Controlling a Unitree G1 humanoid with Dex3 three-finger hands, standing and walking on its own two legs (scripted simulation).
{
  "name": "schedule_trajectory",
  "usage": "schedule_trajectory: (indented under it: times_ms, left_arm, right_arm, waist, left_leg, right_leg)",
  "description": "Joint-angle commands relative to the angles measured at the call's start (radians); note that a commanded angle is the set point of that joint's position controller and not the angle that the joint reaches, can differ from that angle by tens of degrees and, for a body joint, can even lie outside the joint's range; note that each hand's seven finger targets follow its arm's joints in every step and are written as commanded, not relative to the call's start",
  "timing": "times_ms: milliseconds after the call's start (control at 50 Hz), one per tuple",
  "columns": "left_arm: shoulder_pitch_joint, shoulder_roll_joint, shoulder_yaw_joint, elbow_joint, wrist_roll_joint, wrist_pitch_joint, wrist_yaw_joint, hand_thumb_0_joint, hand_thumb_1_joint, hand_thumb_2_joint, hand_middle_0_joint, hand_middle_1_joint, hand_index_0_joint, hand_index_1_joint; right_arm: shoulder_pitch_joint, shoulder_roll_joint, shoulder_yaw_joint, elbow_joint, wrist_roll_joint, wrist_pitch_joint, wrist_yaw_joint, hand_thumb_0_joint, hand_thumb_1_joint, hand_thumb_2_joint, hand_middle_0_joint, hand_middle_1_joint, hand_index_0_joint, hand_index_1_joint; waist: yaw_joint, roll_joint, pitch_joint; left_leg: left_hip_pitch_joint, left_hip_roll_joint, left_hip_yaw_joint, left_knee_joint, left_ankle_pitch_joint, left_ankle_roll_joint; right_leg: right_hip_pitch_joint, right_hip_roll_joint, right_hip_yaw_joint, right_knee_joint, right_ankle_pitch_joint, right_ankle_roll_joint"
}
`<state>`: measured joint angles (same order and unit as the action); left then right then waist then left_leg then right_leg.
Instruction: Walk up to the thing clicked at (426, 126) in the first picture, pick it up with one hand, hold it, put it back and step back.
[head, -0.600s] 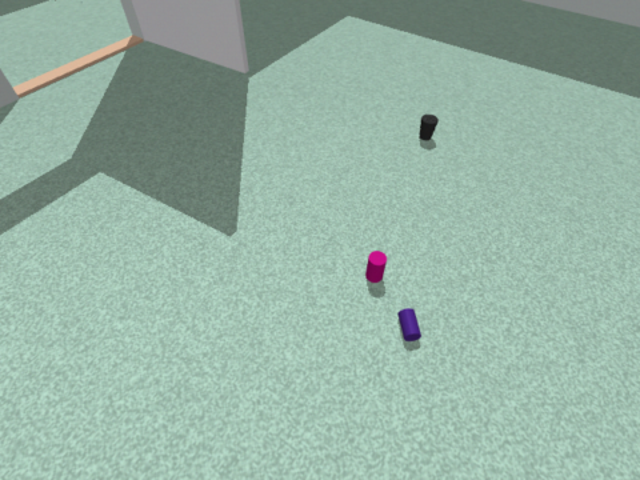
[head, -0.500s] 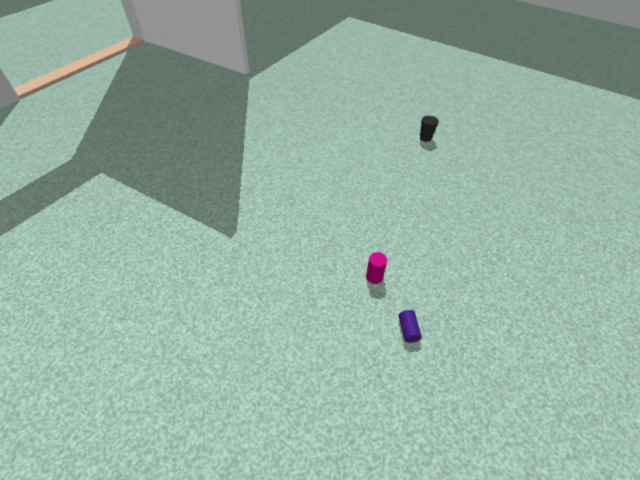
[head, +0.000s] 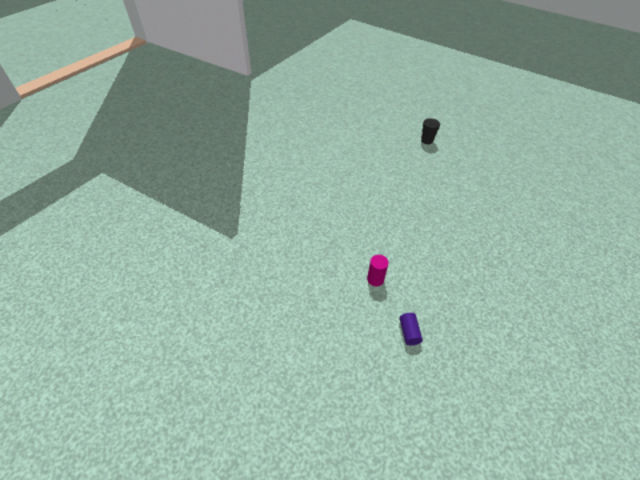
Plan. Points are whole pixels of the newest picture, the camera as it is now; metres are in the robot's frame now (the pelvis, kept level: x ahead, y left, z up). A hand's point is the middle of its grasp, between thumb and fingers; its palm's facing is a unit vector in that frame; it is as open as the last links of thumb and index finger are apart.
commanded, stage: stand
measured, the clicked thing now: (429, 132) +1.81 -0.51 -0.73
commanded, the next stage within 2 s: walk up in 0.52 s
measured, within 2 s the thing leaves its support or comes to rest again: neither
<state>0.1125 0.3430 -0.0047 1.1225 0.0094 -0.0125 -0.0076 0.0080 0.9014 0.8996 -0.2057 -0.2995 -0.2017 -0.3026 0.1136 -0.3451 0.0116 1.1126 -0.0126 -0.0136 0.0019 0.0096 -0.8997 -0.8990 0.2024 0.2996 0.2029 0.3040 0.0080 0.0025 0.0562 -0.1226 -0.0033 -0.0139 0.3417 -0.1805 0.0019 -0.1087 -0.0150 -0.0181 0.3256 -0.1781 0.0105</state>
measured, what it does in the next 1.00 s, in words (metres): lifts its right foot, turning right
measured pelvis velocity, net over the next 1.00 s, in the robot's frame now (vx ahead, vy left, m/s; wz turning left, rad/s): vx -0.01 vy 0.08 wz -0.43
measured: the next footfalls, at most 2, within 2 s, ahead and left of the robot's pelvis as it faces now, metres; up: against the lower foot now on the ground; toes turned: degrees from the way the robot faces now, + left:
right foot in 1.18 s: -0.05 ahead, -0.06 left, +0.00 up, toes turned -35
left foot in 1.54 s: +0.17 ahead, +0.07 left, +0.00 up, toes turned -45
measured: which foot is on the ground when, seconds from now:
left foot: down 0.00-1.00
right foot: down 0.00-0.78, up 0.80-1.00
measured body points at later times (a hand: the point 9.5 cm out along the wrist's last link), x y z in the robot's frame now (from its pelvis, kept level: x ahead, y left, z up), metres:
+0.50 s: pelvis +0.01 +0.00 +0.00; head +0.02 +0.00 +0.45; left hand +0.08 +0.30 -0.13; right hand +0.09 -0.30 -0.13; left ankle +0.00 +0.12 -0.75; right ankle +0.00 -0.13 -0.75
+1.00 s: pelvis -0.01 +0.08 -0.01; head +0.04 +0.08 +0.44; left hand +0.22 +0.33 -0.13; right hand -0.06 -0.26 -0.10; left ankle +0.01 +0.16 -0.75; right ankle -0.06 -0.08 -0.69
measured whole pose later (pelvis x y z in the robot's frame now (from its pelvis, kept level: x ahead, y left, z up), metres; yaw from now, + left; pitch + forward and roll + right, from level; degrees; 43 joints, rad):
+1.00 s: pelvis -0.01 +0.08 -0.01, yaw -25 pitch -1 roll -2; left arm 0.22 0.45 0.07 0.78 0.01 0.05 -0.05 0.01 0.90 0.90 -0.20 -0.30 -0.20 -0.30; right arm 0.21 -0.38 -0.07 0.80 -0.02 0.00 0.02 0.01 -0.90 -0.90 0.20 0.30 0.20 0.30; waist -0.02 -0.02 0.13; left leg -0.18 0.04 0.10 0.50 -0.30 0.04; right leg -0.46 0.00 0.05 0.96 -0.35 0.00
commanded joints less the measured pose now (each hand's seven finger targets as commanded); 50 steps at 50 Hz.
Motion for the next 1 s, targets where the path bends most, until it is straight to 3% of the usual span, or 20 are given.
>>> schedule_trajectory:
  times_ms: [0, 480, 500, 540, 580, 600, 620, 640, 660, 700, 720, 740, 760, 780, 800, 840, 860, 880, 940, 980]
  left_arm:
    - [-0.047, 0.207, 0.044, -0.058, 0.003, -0.019, 0.014, 0.000, 0.900, 0.900, -0.200, -0.300, -0.200, -0.300]
    - [-0.035, 0.213, 0.042, -0.059, 0.001, -0.019, 0.017, 0.000, 0.900, 0.900, -0.200, -0.300, -0.200, -0.300]
    - [0.022, 0.281, 0.075, -0.151, 0.019, 0.003, 0.016, 0.000, 0.900, 0.900, -0.200, -0.300, -0.200, -0.300]
    - [0.070, 0.294, 0.088, -0.176, 0.027, 0.003, 0.023, 0.000, 0.900, 0.900, -0.200, -0.300, -0.200, -0.300]
    - [0.070, 0.332, 0.110, -0.225, 0.034, -0.003, 0.024, 0.000, 0.900, 0.900, -0.200, -0.300, -0.200, -0.300]
    - [0.086, 0.330, 0.114, -0.254, 0.039, -0.006, 0.025, 0.000, 0.900, 0.900, -0.200, -0.300, -0.200, -0.300]
    - [0.084, 0.332, 0.116, -0.278, 0.046, -0.008, 0.027, 0.000, 0.900, 0.900, -0.200, -0.300, -0.200, -0.300]
    - [0.083, 0.329, 0.117, -0.308, 0.047, -0.011, 0.029, 0.000, 0.900, 0.900, -0.200, -0.300, -0.200, -0.300]
    - [0.077, 0.319, 0.117, -0.325, 0.043, -0.012, 0.030, 0.000, 0.900, 0.900, -0.200, -0.300, -0.200, -0.300]
    - [0.064, 0.285, 0.110, -0.363, 0.037, -0.009, 0.031, 0.000, 0.900, 0.900, -0.200, -0.300, -0.200, -0.300]
    - [0.025, 0.261, 0.104, -0.392, 0.029, -0.003, 0.028, 0.000, 0.900, 0.900, -0.200, -0.300, -0.200, -0.300]
    - [-0.010, 0.194, 0.083, -0.428, 0.022, 0.000, 0.031, 0.000, 0.900, 0.900, -0.200, -0.300, -0.200, -0.300]
    - [0.043, 0.196, 0.086, -0.426, 0.032, 0.005, 0.039, 0.000, 0.900, 0.900, -0.200, -0.300, -0.200, -0.300]
    - [0.114, 0.248, 0.096, -0.416, 0.033, 0.017, 0.039, 0.000, 0.900, 0.900, -0.200, -0.300, -0.200, -0.300]
    - [0.134, 0.261, 0.100, -0.412, 0.033, 0.025, 0.033, 0.000, 0.900, 0.900, -0.200, -0.300, -0.200, -0.300]
    - [0.135, 0.275, 0.120, -0.391, 0.024, 0.036, 0.003, 0.000, 0.900, 0.900, -0.200, -0.300, -0.200, -0.300]
    - [0.142, 0.264, 0.118, -0.390, 0.017, 0.040, -0.012, 0.000, 0.900, 0.900, -0.200, -0.300, -0.200, -0.300]
    - [0.136, 0.255, 0.115, -0.403, 0.013, 0.043, -0.025, 0.000, 0.900, 0.900, -0.200, -0.300, -0.200, -0.300]
    - [0.089, 0.221, 0.107, -0.439, -0.001, 0.041, -0.045, 0.000, 0.900, 0.900, -0.200, -0.300, -0.200, -0.300]
    - [0.089, 0.205, 0.105, -0.455, 0.006, 0.044, -0.047, 0.000, 0.900, 0.900, -0.200, -0.300, -0.200, -0.300]
  right_arm:
    - [-0.041, -0.213, -0.044, -0.057, 0.003, -0.018, -0.012, 0.000, -0.900, -0.900, 0.200, 0.300, 0.200, 0.300]
    - [-0.037, -0.216, -0.042, -0.052, 0.006, -0.018, -0.013, 0.000, -0.900, -0.900, 0.200, 0.300, 0.200, 0.300]
    - [-0.096, -0.338, -0.126, -0.131, -0.007, -0.009, -0.001, 0.000, -0.900, -0.900, 0.200, 0.300, 0.200, 0.300]
    - [-0.091, -0.282, -0.125, -0.172, -0.003, 0.001, 0.004, 0.000, -0.900, -0.900, 0.200, 0.300, 0.200, 0.300]
    - [-0.086, -0.259, -0.127, -0.205, 0.005, 0.005, 0.013, 0.000, -0.900, -0.900, 0.200, 0.300, 0.200, 0.300]
    - [-0.086, -0.244, -0.130, -0.226, 0.002, 0.009, 0.017, 0.000, -0.900, -0.900, 0.200, 0.300, 0.200, 0.300]
    - [-0.072, -0.238, -0.132, -0.239, 0.001, 0.012, 0.020, 0.000, -0.900, -0.900, 0.200, 0.300, 0.200, 0.300]
    - [-0.053, -0.237, -0.131, -0.250, 0.002, 0.014, 0.022, 0.000, -0.900, -0.900, 0.200, 0.300, 0.200, 0.300]
    - [-0.042, -0.236, -0.137, -0.257, 0.001, 0.015, 0.023, 0.000, -0.900, -0.900, 0.200, 0.300, 0.200, 0.300]
    - [0.009, -0.234, -0.146, -0.266, -0.003, 0.015, 0.019, 0.000, -0.900, -0.900, 0.200, 0.300, 0.200, 0.300]
    - [0.070, -0.265, -0.161, -0.255, -0.007, 0.012, 0.012, 0.000, -0.900, -0.900, 0.200, 0.300, 0.200, 0.300]
    - [0.103, -0.325, -0.178, -0.270, -0.023, 0.012, 0.007, 0.000, -0.900, -0.900, 0.200, 0.300, 0.200, 0.300]
    - [0.068, -0.324, -0.178, -0.308, -0.023, 0.012, 0.000, 0.000, -0.900, -0.900, 0.200, 0.300, 0.200, 0.300]
    - [0.009, -0.322, -0.181, -0.353, -0.030, 0.015, 0.005, 0.000, -0.900, -0.900, 0.200, 0.300, 0.200, 0.300]
    - [-0.019, -0.334, -0.189, -0.373, -0.026, 0.013, 0.009, 0.000, -0.900, -0.900, 0.200, 0.300, 0.200, 0.300]
    - [-0.069, -0.291, -0.174, -0.391, -0.021, 0.006, 0.005, 0.000, -0.900, -0.900, 0.200, 0.300, 0.200, 0.300]
    - [-0.058, -0.273, -0.166, -0.395, -0.013, 0.001, 0.000, 0.000, -0.900, -0.900, 0.200, 0.300, 0.200, 0.300]
    - [-0.019, -0.279, -0.161, -0.389, -0.007, -0.005, -0.004, 0.000, -0.900, -0.900, 0.200, 0.300, 0.200, 0.300]
    - [0.121, -0.297, -0.168, -0.388, 0.008, -0.017, -0.003, 0.000, -0.900, -0.900, 0.200, 0.300, 0.200, 0.300]
    - [0.128, -0.312, -0.174, -0.412, 0.000, -0.016, 0.001, 0.000, -0.900, -0.900, 0.200, 0.300, 0.200, 0.300]
  waist:
    - [-0.006, 0.009, -0.073]
    - [-0.007, -0.009, -0.092]
    - [-0.019, 0.022, -0.035]
    - [-0.009, -0.031, -0.031]
    - [0.001, -0.170, -0.076]
    - [0.005, -0.229, -0.092]
    - [-0.001, -0.247, -0.098]
    - [-0.013, -0.254, -0.106]
    - [-0.021, -0.246, -0.114]
    - [-0.053, -0.177, -0.160]
    - [-0.089, -0.061, -0.203]
    - [-0.128, 0.128, -0.186]
    - [-0.093, 0.226, -0.171]
    - [-0.068, 0.188, -0.174]
    - [-0.058, 0.194, -0.117]
    - [-0.016, 0.119, -0.014]
    - [-0.010, 0.100, -0.007]
    - [-0.020, 0.118, 0.000]
    - [-0.074, 0.154, -0.017]
    - [-0.070, 0.179, -0.030]
  left_leg:
    - [-0.013, 0.127, -0.095, -0.064, 0.094, 0.027]
    - [0.017, 0.129, -0.098, -0.048, 0.170, 0.024]
    - [0.071, 0.063, 0.042, 0.138, 0.070, 0.016]
    - [0.004, 0.033, 0.004, 0.213, -0.052, 0.026]
    - [-0.138, -0.006, -0.031, 0.305, -0.171, 0.019]
    - [-0.180, -0.022, -0.068, 0.368, -0.336, 0.025]
    - [-0.222, -0.028, -0.100, 0.412, -0.406, 0.021]
    - [-0.227, -0.015, -0.122, 0.402, -0.399, 0.022]
    - [-0.216, -0.019, -0.111, 0.394, -0.375, 0.023]
    - [-0.115, -0.007, -0.092, 0.203, -0.222, 0.029]
    - [0.090, 0.073, -0.151, 0.066, -0.071, 0.056]
    - [0.269, 0.235, -0.314, -0.002, 0.122, 0.117]
    - [0.247, 0.394, -0.383, 0.016, 0.356, 0.190]
    - [0.165, 0.455, -0.372, 0.014, 0.295, 0.266]
    - [0.019, 0.478, -0.371, -0.039, 0.243, 0.309]
    - [-0.049, 0.362, -0.218, -0.041, 0.239, 0.238]
    - [-0.014, 0.282, -0.128, -0.013, 0.251, 0.178]
    - [0.008, 0.252, -0.080, 0.009, 0.273, 0.148]
    - [0.101, 0.264, -0.070, 0.033, 0.276, 0.121]
    - [0.111, 0.301, -0.050, 0.037, 0.248, 0.139]
  right_leg:
    - [0.017, -0.116, 0.087, -0.048, 0.079, -0.033]
    - [0.031, -0.123, 0.083, -0.039, 0.142, -0.033]
    - [-0.158, -0.122, 0.233, 0.044, 0.323, -0.076]
    - [-0.192, -0.162, 0.328, 0.067, 0.308, -0.130]
    - [-0.097, -0.221, 0.484, 0.061, 0.343, -0.204]
    - [-0.081, -0.257, 0.564, 0.064, 0.391, -0.239]
    - [-0.064, -0.273, 0.606, 0.069, 0.394, -0.264]
    - [-0.065, -0.277, 0.616, 0.086, 0.430, -0.262]
    - [-0.068, -0.242, 0.581, 0.102, 0.454, -0.247]
    - [-0.089, -0.146, 0.491, 0.186, 0.431, -0.169]
    - [-0.249, -0.043, 0.360, 0.299, 0.327, -0.097]
    - [-0.501, 0.100, 0.185, 0.453, 0.077, -0.004]
    - [-0.540, 0.124, 0.115, 0.590, -0.368, 0.015]
    - [-0.500, 0.046, 0.118, 0.686, -0.425, 0.017]
    - [-0.438, 0.016, 0.091, 0.760, -0.414, 0.021]
    - [-0.409, -0.010, 0.090, 0.803, -0.307, 0.012]
    - [-0.429, -0.006, 0.092, 0.778, -0.235, -0.002]
    - [-0.445, -0.007, 0.082, 0.727, -0.191, -0.008]
    - [-0.464, -0.011, 0.076, 0.605, -0.141, -0.009]
    - [-0.457, -0.008, 0.045, 0.551, -0.159, -0.012]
